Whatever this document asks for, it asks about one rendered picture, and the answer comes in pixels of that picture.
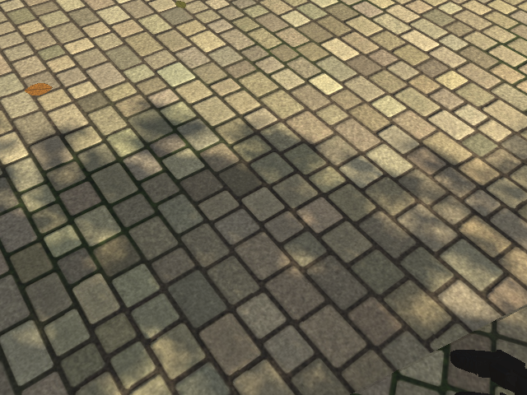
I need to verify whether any right robot hand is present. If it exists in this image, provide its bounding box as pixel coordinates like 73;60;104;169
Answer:
450;350;527;395

